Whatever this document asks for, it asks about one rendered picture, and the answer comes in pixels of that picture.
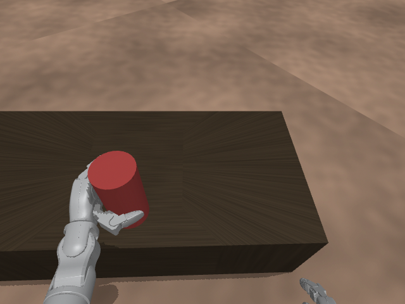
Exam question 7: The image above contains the left robot arm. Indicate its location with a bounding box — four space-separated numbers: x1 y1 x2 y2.
43 220 101 304

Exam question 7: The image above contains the right robot hand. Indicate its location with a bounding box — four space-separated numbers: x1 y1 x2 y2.
299 278 336 304

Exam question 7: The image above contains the can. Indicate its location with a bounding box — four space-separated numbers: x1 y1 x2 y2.
87 151 149 229

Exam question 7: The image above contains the left robot hand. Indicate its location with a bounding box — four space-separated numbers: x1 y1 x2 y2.
69 161 144 236

